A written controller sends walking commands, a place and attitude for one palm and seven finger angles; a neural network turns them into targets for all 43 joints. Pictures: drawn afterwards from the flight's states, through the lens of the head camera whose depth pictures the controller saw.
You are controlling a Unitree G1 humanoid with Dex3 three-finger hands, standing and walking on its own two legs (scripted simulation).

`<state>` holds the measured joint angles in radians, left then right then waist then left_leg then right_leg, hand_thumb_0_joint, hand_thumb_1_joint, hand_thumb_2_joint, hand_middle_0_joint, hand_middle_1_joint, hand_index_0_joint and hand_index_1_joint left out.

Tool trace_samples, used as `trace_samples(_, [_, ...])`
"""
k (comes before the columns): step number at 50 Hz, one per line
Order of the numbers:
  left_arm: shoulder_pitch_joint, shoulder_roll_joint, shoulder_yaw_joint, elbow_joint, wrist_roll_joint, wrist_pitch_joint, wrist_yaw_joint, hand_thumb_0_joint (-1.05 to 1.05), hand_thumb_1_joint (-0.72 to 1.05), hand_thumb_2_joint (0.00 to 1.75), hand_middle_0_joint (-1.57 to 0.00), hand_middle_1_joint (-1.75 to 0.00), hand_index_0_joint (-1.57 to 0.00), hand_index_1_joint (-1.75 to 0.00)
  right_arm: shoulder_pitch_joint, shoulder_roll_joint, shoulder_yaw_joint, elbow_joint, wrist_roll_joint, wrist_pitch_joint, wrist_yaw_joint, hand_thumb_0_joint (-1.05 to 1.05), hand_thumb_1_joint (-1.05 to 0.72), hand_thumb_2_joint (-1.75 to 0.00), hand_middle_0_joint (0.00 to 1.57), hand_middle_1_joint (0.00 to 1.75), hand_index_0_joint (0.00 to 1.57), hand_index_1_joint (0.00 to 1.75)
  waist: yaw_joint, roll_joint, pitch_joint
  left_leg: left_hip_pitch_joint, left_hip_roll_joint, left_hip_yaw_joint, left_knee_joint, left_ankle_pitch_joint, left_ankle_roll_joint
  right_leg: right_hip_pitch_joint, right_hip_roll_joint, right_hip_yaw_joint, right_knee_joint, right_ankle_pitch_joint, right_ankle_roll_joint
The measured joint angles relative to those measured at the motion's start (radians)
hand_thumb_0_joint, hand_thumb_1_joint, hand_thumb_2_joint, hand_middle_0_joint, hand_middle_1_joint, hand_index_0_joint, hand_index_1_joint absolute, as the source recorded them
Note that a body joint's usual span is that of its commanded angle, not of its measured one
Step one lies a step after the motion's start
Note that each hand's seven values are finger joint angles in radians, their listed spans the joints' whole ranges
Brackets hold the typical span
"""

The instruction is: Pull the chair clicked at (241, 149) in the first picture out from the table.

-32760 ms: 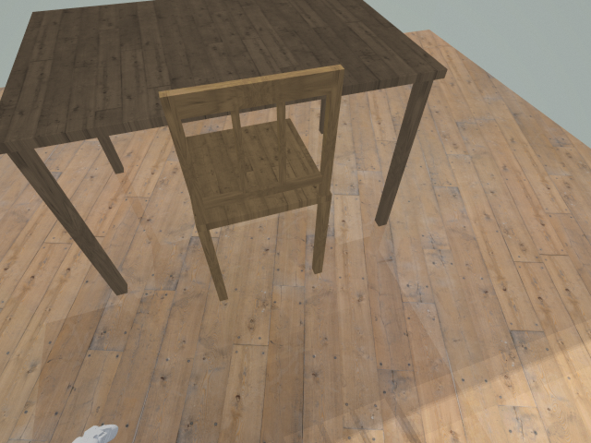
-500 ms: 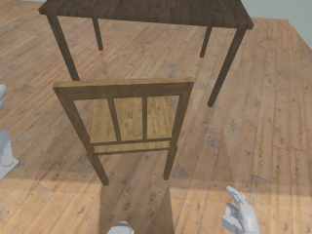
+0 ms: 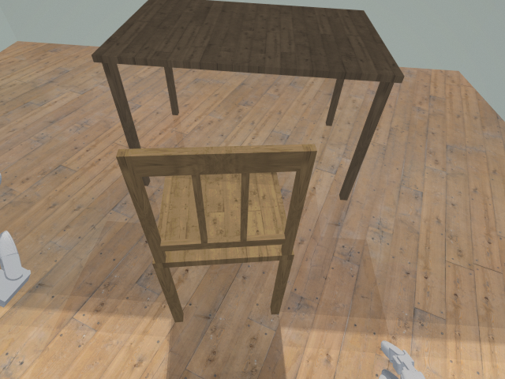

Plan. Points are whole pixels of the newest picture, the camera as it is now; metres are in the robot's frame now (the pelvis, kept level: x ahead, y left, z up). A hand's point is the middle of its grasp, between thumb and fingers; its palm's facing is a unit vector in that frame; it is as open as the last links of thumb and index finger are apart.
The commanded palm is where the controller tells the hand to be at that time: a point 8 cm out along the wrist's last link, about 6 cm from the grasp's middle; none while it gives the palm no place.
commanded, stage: stop stepping back and stand still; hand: left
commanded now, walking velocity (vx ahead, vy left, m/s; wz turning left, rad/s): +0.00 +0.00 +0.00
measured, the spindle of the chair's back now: (200, 210) +0.51 +0.16 -0.10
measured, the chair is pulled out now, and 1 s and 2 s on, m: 0.55 0.55 0.55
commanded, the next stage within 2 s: let the arm hang, fingers relaxed in 0.02 s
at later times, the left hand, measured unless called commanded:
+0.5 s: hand out of the picture +0.06 +0.16 -0.17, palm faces +0.07 -0.98 -0.17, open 6.8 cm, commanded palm none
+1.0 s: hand out of the picture +0.00 +0.13 -0.17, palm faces +0.05 -0.99 -0.16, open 7.3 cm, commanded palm none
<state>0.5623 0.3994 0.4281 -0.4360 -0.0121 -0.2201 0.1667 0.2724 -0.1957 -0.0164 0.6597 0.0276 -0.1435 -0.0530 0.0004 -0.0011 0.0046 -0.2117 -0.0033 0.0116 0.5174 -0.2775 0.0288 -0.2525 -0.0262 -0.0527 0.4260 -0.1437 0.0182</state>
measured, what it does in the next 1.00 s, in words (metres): stands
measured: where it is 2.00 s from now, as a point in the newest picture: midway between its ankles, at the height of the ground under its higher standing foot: outside the picture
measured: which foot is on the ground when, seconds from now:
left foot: down 0.00-1.00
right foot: down 0.00-1.00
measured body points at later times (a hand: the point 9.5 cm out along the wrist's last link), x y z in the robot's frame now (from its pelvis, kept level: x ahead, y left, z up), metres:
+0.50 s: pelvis +0.02 -0.01 +0.00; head +0.04 +0.01 +0.45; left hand +0.06 +0.22 -0.16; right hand +0.05 -0.25 -0.14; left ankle +0.00 +0.10 -0.74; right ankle +0.06 -0.13 -0.74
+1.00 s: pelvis +0.02 -0.03 +0.00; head +0.02 -0.03 +0.45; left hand +0.00 +0.18 -0.16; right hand -0.01 -0.22 -0.16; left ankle +0.00 +0.10 -0.74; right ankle +0.06 -0.13 -0.74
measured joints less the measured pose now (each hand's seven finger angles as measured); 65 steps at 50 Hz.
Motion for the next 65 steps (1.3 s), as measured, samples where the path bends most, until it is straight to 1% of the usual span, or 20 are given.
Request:
trace_samples(3, [-0.018,-0.029,-0.022,0.011,-0.001,0.016,0.001,0.02,0.89,0.9,-0.21,-0.3,-0.21,-0.3,-0.017,0.01,0.012,-0.002,-0.004,0.002,0.001,0.01,-0.9,-0.9,0.2,0.3,0.2,0.3,0.011,0.002,0.004,0.009,0.0,0.002,-0.012,0.001,0.001,0.009,0.0,0.002,-0.012,0.003,0.002])
trace_samples(6, [-0.029,-0.043,-0.041,-0.003,-0.002,0.028,0.0,0.02,0.89,0.9,-0.21,-0.3,-0.21,-0.3,-0.035,0.018,0.02,-0.008,-0.009,0.005,0.001,0.01,-0.9,-0.9,0.2,0.3,0.2,0.3,0.016,-0.003,0.013,0.021,-0.001,0.001,-0.025,0.001,0.001,0.02,0.0,0.002,-0.024,0.002,0.003])
trace_samples(7, [-0.053,-0.036,-0.062,0.038,0.014,0.016,-0.013,0.02,0.89,0.9,-0.21,-0.3,-0.21,-0.3,-0.043,0.014,0.014,0.005,-0.014,-0.008,0.019,0.01,-0.9,-0.9,0.2,0.3,0.2,0.3,0.017,-0.002,0.006,0.006,-0.004,-0.003,-0.016,0.0,0.002,0.002,-0.004,-0.003,-0.005,-0.004,0.001])
trace_samples(8, [-0.096,-0.032,-0.1,0.117,0.029,0.027,-0.041,0.01,0.89,0.9,-0.21,-0.3,-0.21,-0.3,-0.056,0.004,0.007,0.029,-0.021,-0.009,0.038,0.01,-0.9,-0.9,0.2,0.3,0.2,0.3,0.019,0.002,-0.001,-0.013,-0.013,-0.007,-0.002,-0.004,0.003,-0.02,-0.014,-0.006,0.023,-0.017,0.001])
trace_samples(9, [-0.144,-0.038,-0.143,0.22,0.035,0.059,-0.068,0.01,0.89,0.9,-0.2,-0.3,-0.2,-0.3,-0.073,-0.006,0.002,0.054,-0.027,0.006,0.05,0.01,-0.9,-0.9,0.2,0.3,0.2,0.3,0.021,0.008,-0.008,-0.026,-0.022,-0.009,0.011,-0.008,0.005,-0.038,-0.024,-0.008,0.05,-0.032,0.002])
trace_samples(12, [-0.261,-0.102,-0.262,0.593,0.041,0.186,-0.114,0.01,0.9,0.9,-0.2,-0.3,-0.2,-0.3,-0.115,-0.024,0.002,0.111,-0.043,0.073,0.06,0.01,-0.9,-0.9,0.2,0.3,0.2,0.3,0.011,0.026,-0.018,-0.044,-0.041,-0.007,0.034,-0.02,0.012,-0.071,-0.044,-0.004,0.11,-0.068,0.008])
trace_samples(14, [-0.302,-0.149,-0.324,0.821,0.043,0.247,-0.13,0.01,0.9,0.9,-0.2,-0.3,-0.2,-0.3,-0.124,-0.018,0.012,0.131,-0.048,0.104,0.062,0.01,-0.9,-0.9,0.2,0.3,0.2,0.3,-0.001,0.022,-0.006,-0.039,-0.043,-0.002,0.039,-0.025,0.012,-0.075,-0.046,0.003,0.128,-0.078,0.011])
trace_samples(16, [-0.311,-0.193,-0.38,0.999,0.042,0.28,-0.143,0.01,0.91,0.9,-0.19,-0.3,-0.19,-0.3,-0.116,-0.003,0.024,0.147,-0.048,0.12,0.061,0.01,-0.9,-0.9,0.2,0.3,0.2,0.3,-0.014,0.002,0.015,-0.027,-0.039,0.002,0.035,-0.027,0.008,-0.069,-0.042,0.007,0.132,-0.082,0.006])
trace_samples(19, [-0.289,-0.253,-0.437,1.187,0.03,0.291,-0.154,0.01,0.92,0.9,-0.2,-0.3,-0.2,-0.3,-0.077,0.018,0.04,0.188,-0.045,0.131,0.056,0.01,-0.9,-0.9,0.2,0.3,0.2,0.3,-0.021,-0.037,0.043,-0.009,-0.027,-0.001,0.022,-0.025,-0.001,-0.049,-0.03,0.003,0.115,-0.078,-0.002])
trace_samples(20, [-0.288,-0.263,-0.409,1.212,0.011,0.273,-0.135,-0.02,0.96,0.9,-0.2,-0.3,-0.2,-0.3,-0.057,0.027,0.04,0.207,-0.044,0.132,0.052,0.01,-0.9,-0.9,0.2,0.3,0.2,0.3,-0.017,-0.048,0.05,-0.009,-0.022,-0.01,0.019,-0.023,-0.005,-0.043,-0.026,-0.006,0.104,-0.074,-0.005])
trace_samples(21, [-0.292,-0.256,-0.396,1.231,0.01,0.261,-0.127,-0.04,0.99,0.9,-0.21,-0.3,-0.21,-0.3,-0.036,0.034,0.041,0.227,-0.044,0.135,0.049,0.01,-0.9,-0.9,0.2,0.3,0.2,0.3,-0.007,-0.055,0.056,-0.008,-0.018,-0.017,0.015,-0.02,-0.009,-0.035,-0.021,-0.014,0.092,-0.069,-0.009])
trace_samples(22, [-0.292,-0.244,-0.394,1.251,0.015,0.254,-0.127,-0.05,1.02,0.9,-0.21,-0.3,-0.21,-0.3,-0.017,0.038,0.035,0.248,-0.044,0.139,0.042,0.0,-0.91,-0.9,0.2,0.3,0.2,0.3,0.0,-0.058,0.059,-0.005,-0.013,-0.022,0.009,-0.017,-0.012,-0.028,-0.017,-0.02,0.079,-0.064,-0.013])
trace_samples(24, [-0.284,-0.224,-0.402,1.294,0.021,0.25,-0.132,-0.06,1.03,0.9,-0.21,-0.3,-0.21,-0.3,0.015,0.034,0.025,0.283,-0.044,0.149,0.034,0.0,-0.92,-0.9,0.2,0.3,0.2,0.3,0.007,-0.051,0.061,0.002,-0.005,-0.028,0.0,-0.014,-0.017,-0.013,-0.008,-0.027,0.055,-0.054,-0.018])
trace_samples(28, [-0.256,-0.202,-0.417,1.38,0.023,0.251,-0.14,-0.04,0.99,0.9,-0.21,-0.3,-0.2,-0.3,0.069,0.022,0.017,0.333,-0.042,0.155,0.029,0.0,-0.92,-0.9,0.2,0.29,0.2,0.3,0.003,-0.027,0.059,0.019,0.001,-0.029,-0.02,-0.009,-0.021,0.005,-0.001,-0.028,0.032,-0.047,-0.022])
trace_samples(32, [-0.234,-0.196,-0.424,1.442,0.02,0.251,-0.141,-0.02,0.95,0.9,-0.2,-0.3,-0.2,-0.3,0.105,0.027,0.022,0.366,-0.039,0.153,0.028,0.0,-0.92,-0.9,0.2,0.29,0.2,0.3,-0.001,-0.008,0.056,0.032,0.002,-0.027,-0.038,-0.003,-0.024,0.011,-0.001,-0.027,0.027,-0.048,-0.026])
trace_samples(39, [-0.224,-0.22,-0.435,1.493,0.016,0.243,-0.138,0.0,0.92,0.9,-0.2,-0.3,-0.2,-0.3,0.124,0.064,0.034,0.405,-0.037,0.148,0.029,0.0,-0.91,-0.9,0.2,0.29,0.2,0.3,0.001,0.008,0.049,0.041,0.006,-0.026,-0.049,0.003,-0.031,0.013,0.003,-0.026,0.03,-0.049,-0.033])
trace_samples(47, [-0.241,-0.277,-0.442,1.503,0.018,0.236,-0.136,0.01,0.91,0.9,-0.2,-0.3,-0.2,-0.3,0.106,0.104,0.037,0.413,-0.038,0.139,0.027,0.0,-0.9,-0.9,0.2,0.29,0.2,0.3,0.004,0.006,0.035,0.04,0.011,-0.022,-0.05,0.007,-0.037,0.005,0.008,-0.022,0.039,-0.049,-0.04])
trace_samples(50, [-0.24,-0.282,-0.44,1.51,0.022,0.239,-0.131,0.02,0.93,0.9,-0.2,-0.3,-0.2,-0.3,0.099,0.113,0.035,0.41,-0.039,0.137,0.025,0.0,-0.9,-0.9,0.2,0.29,0.2,0.3,0.004,0.004,0.033,0.038,0.014,-0.02,-0.049,0.006,-0.04,0.001,0.012,-0.021,0.042,-0.049,-0.043])
trace_samples(55, [-0.235,-0.285,-0.433,1.507,0.021,0.234,-0.132,0.02,0.92,0.9,-0.2,-0.3,-0.2,-0.3,0.097,0.117,0.031,0.408,-0.039,0.134,0.023,0.0,-0.9,-0.9,0.2,0.29,0.2,0.3,0.006,0.002,0.034,0.033,0.017,-0.024,-0.048,0.008,-0.043,-0.003,0.014,-0.025,0.043,-0.05,-0.047])
trace_samples(65, [-0.232,-0.287,-0.43,1.505,0.02,0.229,-0.132,0.01,0.91,0.9,-0.2,-0.3,-0.2,-0.3,0.097,0.103,0.025,0.415,-0.039,0.135,0.018,0.0,-0.9,-0.9,0.2,0.29,0.2,0.3,0.007,0.0,0.041,0.034,0.02,-0.028,-0.047,0.006,-0.048,-0.001,0.017,-0.029,0.042,-0.052,-0.051])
